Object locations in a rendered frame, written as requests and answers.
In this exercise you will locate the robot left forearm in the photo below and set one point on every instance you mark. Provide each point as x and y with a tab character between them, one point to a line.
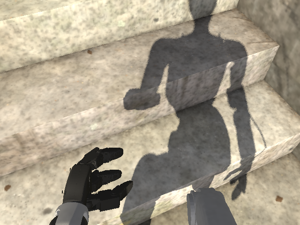
71	213

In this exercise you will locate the robot left hand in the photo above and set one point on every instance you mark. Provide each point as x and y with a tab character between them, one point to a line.
82	182

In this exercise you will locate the right robot thigh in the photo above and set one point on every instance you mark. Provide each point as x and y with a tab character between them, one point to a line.
206	206

